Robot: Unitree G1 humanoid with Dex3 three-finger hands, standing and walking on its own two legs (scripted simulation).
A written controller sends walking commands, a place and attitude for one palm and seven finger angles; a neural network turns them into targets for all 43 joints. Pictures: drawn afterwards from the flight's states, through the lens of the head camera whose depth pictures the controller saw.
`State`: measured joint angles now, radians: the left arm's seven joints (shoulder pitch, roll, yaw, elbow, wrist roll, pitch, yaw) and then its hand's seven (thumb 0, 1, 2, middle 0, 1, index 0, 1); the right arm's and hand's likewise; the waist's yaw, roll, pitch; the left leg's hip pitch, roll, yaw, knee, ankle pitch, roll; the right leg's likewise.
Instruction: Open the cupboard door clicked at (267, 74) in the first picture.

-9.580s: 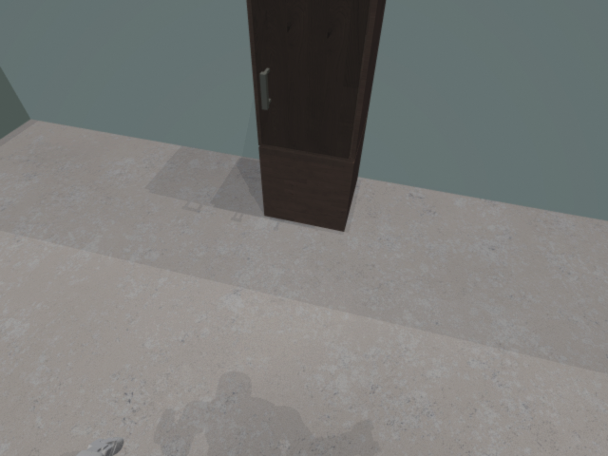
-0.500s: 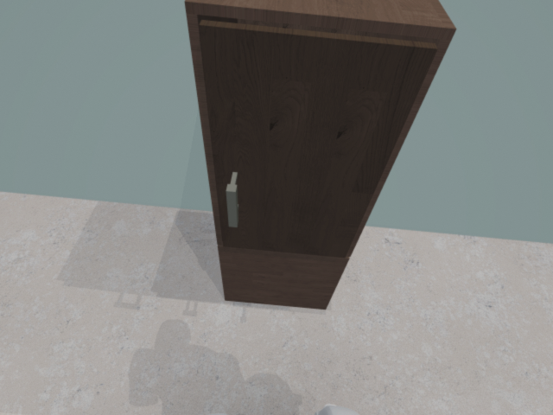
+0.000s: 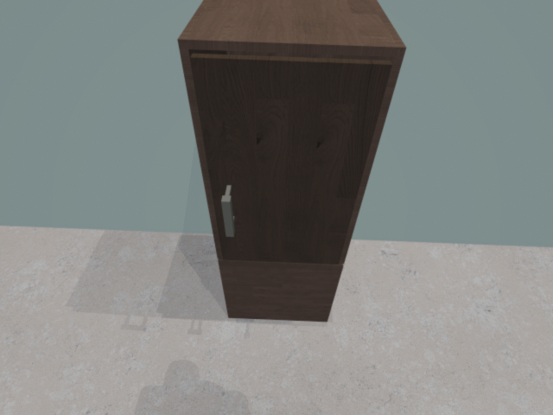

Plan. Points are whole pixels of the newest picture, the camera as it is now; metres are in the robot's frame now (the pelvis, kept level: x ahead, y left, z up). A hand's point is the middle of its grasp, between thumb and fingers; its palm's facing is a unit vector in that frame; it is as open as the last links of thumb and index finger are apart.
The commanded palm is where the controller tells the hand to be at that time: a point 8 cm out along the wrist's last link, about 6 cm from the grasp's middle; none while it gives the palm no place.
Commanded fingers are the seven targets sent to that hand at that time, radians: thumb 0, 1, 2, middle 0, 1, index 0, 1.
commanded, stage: come to a stop and stand still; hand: left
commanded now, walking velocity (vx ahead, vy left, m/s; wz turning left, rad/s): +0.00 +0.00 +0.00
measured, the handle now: (229, 211) +0.58 +0.14 -0.11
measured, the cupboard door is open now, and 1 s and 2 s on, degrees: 0 0 0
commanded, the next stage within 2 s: look again from close up in 0.22 s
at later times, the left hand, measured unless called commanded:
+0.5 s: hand out of the picture -0.01 +0.17 -0.18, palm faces +0.06 -0.98 -0.21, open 7.4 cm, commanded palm none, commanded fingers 0.00 0.90 0.90 -0.20 -0.30 -0.20 -0.30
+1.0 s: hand out of the picture +0.00 +0.24 -0.18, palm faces +0.04 -0.97 -0.24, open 7.4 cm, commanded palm none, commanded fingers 0.00 0.90 0.90 -0.20 -0.30 -0.20 -0.30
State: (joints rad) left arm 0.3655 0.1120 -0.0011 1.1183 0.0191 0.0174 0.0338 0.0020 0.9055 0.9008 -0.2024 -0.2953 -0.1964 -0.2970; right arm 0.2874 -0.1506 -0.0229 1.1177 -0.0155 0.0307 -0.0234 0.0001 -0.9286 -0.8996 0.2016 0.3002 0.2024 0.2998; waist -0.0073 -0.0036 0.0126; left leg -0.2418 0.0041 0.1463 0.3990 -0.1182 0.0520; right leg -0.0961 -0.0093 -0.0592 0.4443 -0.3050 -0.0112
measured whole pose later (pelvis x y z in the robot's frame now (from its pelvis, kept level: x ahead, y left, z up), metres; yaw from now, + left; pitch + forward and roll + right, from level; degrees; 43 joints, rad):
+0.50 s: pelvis +0.01 +0.00 -0.01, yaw +2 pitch -1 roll -1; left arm 0.37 0.14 0.01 1.05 0.03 -0.01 0.05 0.00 0.90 0.90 -0.20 -0.30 -0.20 -0.30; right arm 0.35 -0.13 -0.02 1.05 -0.03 0.00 -0.02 0.01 -0.91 -0.90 0.20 0.30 0.20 0.30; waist -0.03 0.02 0.01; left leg -0.35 0.01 0.10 0.56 -0.20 0.06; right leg -0.15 -0.01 -0.10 0.53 -0.36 -0.01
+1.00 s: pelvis -0.01 +0.03 +0.00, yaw +1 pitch -2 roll -1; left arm 0.33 0.24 0.02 0.97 0.03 0.01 0.03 0.00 0.90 0.90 -0.20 -0.30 -0.20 -0.30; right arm 0.21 -0.23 -0.03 0.99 -0.02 0.00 0.00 0.00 -0.91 -0.90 0.20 0.30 0.20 0.30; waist 0.01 -0.02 0.01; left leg -0.29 -0.02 0.13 0.45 -0.13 0.10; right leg -0.12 -0.03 -0.07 0.46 -0.29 0.02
